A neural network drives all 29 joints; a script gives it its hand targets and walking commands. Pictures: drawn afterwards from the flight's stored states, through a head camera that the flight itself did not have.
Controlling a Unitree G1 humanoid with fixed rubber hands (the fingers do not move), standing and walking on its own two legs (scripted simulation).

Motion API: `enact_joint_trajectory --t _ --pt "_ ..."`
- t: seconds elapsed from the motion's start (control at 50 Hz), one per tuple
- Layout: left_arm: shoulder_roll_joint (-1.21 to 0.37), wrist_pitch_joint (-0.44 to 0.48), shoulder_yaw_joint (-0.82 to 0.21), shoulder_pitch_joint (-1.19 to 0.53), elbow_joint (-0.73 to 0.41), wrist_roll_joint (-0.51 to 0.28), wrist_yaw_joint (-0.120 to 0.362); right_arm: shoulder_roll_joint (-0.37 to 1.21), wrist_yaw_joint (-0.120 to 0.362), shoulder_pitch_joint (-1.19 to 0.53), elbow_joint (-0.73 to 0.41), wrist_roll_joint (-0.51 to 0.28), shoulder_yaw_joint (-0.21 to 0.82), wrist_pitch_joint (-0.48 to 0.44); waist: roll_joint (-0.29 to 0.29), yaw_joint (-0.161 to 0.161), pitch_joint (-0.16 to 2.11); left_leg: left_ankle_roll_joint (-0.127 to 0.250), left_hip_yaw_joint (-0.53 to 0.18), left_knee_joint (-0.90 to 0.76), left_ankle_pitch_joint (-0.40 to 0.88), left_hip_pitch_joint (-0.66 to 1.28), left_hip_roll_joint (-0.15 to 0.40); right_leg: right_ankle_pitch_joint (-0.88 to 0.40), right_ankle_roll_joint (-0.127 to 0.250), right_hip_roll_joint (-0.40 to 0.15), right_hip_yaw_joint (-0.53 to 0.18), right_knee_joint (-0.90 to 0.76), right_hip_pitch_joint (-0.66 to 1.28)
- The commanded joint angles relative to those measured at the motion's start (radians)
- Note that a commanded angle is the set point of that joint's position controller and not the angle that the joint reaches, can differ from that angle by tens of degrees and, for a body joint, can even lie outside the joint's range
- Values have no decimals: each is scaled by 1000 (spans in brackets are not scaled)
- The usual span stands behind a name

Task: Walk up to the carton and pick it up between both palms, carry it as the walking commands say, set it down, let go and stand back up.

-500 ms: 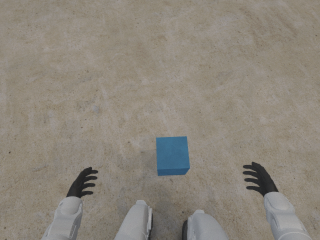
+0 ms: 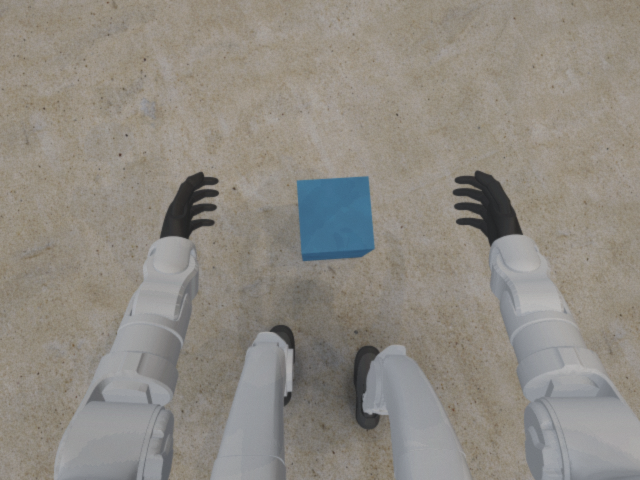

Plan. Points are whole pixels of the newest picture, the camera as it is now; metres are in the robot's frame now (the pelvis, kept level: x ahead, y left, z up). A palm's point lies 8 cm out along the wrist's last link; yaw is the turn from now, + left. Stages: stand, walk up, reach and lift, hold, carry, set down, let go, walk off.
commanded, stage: reach and lift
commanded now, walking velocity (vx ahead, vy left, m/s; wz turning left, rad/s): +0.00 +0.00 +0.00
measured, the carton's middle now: (332, 222) +0.47 -0.02 -0.58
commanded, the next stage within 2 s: none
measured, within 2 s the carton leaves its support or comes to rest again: neither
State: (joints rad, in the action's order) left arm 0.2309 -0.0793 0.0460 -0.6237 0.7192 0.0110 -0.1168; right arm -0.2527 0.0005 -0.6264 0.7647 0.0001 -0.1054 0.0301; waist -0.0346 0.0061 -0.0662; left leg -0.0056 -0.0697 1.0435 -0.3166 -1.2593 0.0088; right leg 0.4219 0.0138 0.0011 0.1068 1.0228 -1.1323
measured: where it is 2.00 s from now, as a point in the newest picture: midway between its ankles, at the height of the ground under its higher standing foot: (322, 391)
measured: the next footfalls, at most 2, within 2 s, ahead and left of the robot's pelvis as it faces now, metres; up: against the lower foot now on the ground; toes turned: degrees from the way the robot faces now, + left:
none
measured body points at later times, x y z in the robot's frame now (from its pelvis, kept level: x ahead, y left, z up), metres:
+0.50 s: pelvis +0.01 -0.01 -0.02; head +0.31 +0.00 +0.31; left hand +0.45 +0.16 -0.19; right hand +0.44 -0.19 -0.18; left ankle +0.07 +0.11 -0.65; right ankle +0.02 -0.12 -0.65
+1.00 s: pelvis -0.08 +0.01 -0.16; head +0.29 +0.00 +0.09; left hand +0.44 +0.14 -0.36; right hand +0.43 -0.19 -0.35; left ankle +0.07 +0.11 -0.65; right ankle +0.02 -0.12 -0.65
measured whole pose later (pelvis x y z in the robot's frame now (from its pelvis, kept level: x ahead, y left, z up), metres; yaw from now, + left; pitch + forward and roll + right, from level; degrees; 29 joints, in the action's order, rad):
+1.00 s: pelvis -0.08 +0.01 -0.16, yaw -6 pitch +40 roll -6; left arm 0.16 -0.06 0.25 -1.23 0.85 0.03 -0.21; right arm -0.23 -0.13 -1.23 0.86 -0.03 -0.21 0.07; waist -0.03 -0.02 -0.31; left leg 0.00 -0.07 1.60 -0.35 -1.95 0.01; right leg 0.46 -0.01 0.02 0.07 1.62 -1.86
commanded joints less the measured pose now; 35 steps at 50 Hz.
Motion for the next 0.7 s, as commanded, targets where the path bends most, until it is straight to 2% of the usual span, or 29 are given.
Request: enact_joint_trajectory --t 0.0,0.04,0.1,0.12,0.14,0.16,0.18,0.2,0.22,0.24,0.26,0.28,0.32,0.34,0.36,0.38,0.4,0.42,0.44,0.46,0.48,0.5,0.52,0.54,0.58,0.62,0.64,0.66,0.68 --pt "-60 56 142 -294 -142 -77 -28 -100 -30 -241 -17 -85 -172 -60 -91 55 975 -33 -55 47 704 715 -40 -469 -4 82 -138 -13 -92" --pt "-74 62 143 -392 -158 -67 -24 -101 -28 -307 -29 -70 -194 -74 -113 80 996 -34 -81 64 788 727 -30 -467 -1 77 -140 1 -189" --pt "-79 69 141 -443 -179 -59 -25 -56 -21 -388 -55 -81 -190 -76 -123 62 1059 -34 -95 65 847 747 -22 -468 2 76 -143 4 -232" --pt "-90 71 155 -444 -160 -62 -23 -16 -21 -403 -65 -92 -153 -76 -99 28 1077 -27 -83 67 845 738 -25 -482 -4 75 -154 -5 -207" --pt "-71 69 173 -432 -147 -41 -25 -43 -23 -406 -67 -57 -200 -76 -86 36 1088 -26 -74 66 831 704 -31 -497 -8 81 -150 1 -179" --pt "-76 68 196 -406 -86 -32 -19 -1 -22 -415 -59 -68 -165 -70 -53 -10 1040 -23 -59 63 785 623 -33 -505 -11 74 -163 -2 -150" --pt "-99 66 186 -382 -42 -33 -20 12 -17 -409 -22 -55 -181 -71 -45 22 1019 -23 -68 46 779 616 -39 -496 -15 79 -147 1 -189" --pt "-118 64 201 -379 -7 -32 -13 27 -17 -409 -27 -45 -174 -69 -23 16 1019 -20 -59 53 768 602 -42 -499 -18 79 -151 -7 -171" --pt "-82 72 260 -362 18 10 -17 15 -23 -407 -26 -20 -196 -68 0 -15 1032 -14 -36 53 710 506 -51 -526 -22 78 -162 2 -115" --pt "-86 72 279 -270 112 30 -13 31 -29 -368 13 -7 -201 -69 24 -25 1012 -17 -15 33 680 404 -58 -593 -28 77 -162 8 -58" --pt "-62 85 307 -293 82 41 -7 51 -36 -402 -45 -6 -185 -71 60 -49 1047 -13 4 34 663 359 -70 -654 -30 75 -177 15 24" --pt "-66 88 314 -276 93 26 -4 64 -44 -420 -64 9 -174 -74 97 -51 1081 -8 14 36 612 287 -80 -699 -31 66 -185 28 135" --pt "-21 110 342 -323 87 43 0 64 -60 -418 -30 37 -205 -76 120 -37 1076 -4 31 34 559 148 -87 -750 -36 59 -193 54 176" --pt "-37 115 364 -305 127 68 4 80 -62 -397 21 55 -210 -77 108 -54 997 -9 31 32 564 84 -90 -761 -38 55 -207 51 120" --pt "-27 130 390 -357 98 73 5 108 -61 -408 30 57 -192 -77 115 -69 987 -9 32 34 543 47 -85 -748 -44 54 -211 60 103" --pt "-16 141 373 -391 14 70 4 100 -70 -455 -54 51 -190 -84 94 -59 1109 -10 32 36 587 87 -89 -815 -41 53 -216 66 181" --pt "2 150 367 -437 -2 73 -3 90 -74 -480 -46 46 -199 -87 74 -62 1083 -7 29 57 608 104 -90 -787 -41 58 -211 88 97" --pt "-25 156 337 -442 1 58 1 115 -75 -465 -31 31 -174 -91 60 -46 1083 -9 26 70 640 105 -88 -812 -33 60 -214 91 90" --pt "-28 159 312 -495 -69 47 -2 98 -82 -479 -71 26 -184 -91 16 -38 1154 -10 6 79 691 204 -80 -758 -35 68 -196 92 31" --pt "-50 154 291 -481 17 34 5 102 -74 -473 9 29 -181 -93 25 -13 1049 -8 -6 106 621 157 -74 -656 -33 67 -185 105 -84" --pt "-83 156 247 -527 -49 19 8 110 -81 -474 -24 22 -186 -100 -29 15 1102 -12 -26 120 728 265 -66 -647 -31 73 -166 98 -177" --pt "-81 153 253 -525 22 26 11 78 -77 -485 27 22 -195 -102 -52 15 1017 -19 -24 144 641 233 -54 -521 -29 69 -161 110 -280" --pt "-62 152 238 -575 -26 30 8 67 -81 -515 -7 4 -188 -97 -85 5 1059 -17 -29 162 686 314 -51 -506 -29 76 -154 123 -317" --pt "-61 148 254 -591 15 56 1 79 -77 -496 78 5 -199 -89 -104 -4 989 -27 -36 176 632 255 -46 -442 -27 77 -157 150 -416" --pt "-28 151 277 -585 12 82 -6 50 -82 -493 96 12 -217 -91 -141 -10 1007 -31 -41 229 685 283 -47 -413 -24 81 -149 186 -517" --pt "-17 140 286 -598 4 65 -17 23 -89 -557 56 10 -213 -88 -99 -8 1072 -26 -28 264 637 265 -55 -395 -28 93 -132 227 -490" --pt "-8 135 278 -603 28 61 -25 14 -91 -570 86 4 -201 -84 -88 -9 1092 -29 -11 282 576 214 -59 -385 -29 92 -124 261 -468" --pt "-5 127 289 -600 32 63 -33 -22 -96 -591 71 7 -215 -82 -91 -14 1113 -27 -25 291 557 240 -62 -351 -31 91 -125 279 -502" --pt "-4 118 308 -604 74 79 -38 -12 -101 -607 98 5 -205 -74 -77 -30 1079 -30 -4 316 466 159 -69 -310 -34 93 -125 308 -494"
